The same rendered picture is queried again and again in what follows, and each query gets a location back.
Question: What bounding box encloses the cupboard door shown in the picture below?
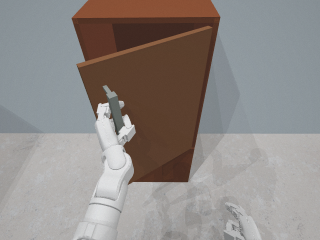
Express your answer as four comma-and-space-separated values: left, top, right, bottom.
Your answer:
76, 26, 213, 185

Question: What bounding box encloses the robot left forearm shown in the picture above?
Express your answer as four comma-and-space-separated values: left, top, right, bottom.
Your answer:
72, 145, 134, 240

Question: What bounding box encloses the left robot hand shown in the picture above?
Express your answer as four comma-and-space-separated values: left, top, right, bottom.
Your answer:
94, 101, 136, 152

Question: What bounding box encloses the right robot hand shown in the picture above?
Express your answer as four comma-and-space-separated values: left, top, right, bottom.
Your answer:
223, 202, 262, 240

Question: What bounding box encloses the handle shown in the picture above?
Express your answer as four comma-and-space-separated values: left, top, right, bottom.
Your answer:
102, 85, 124, 135

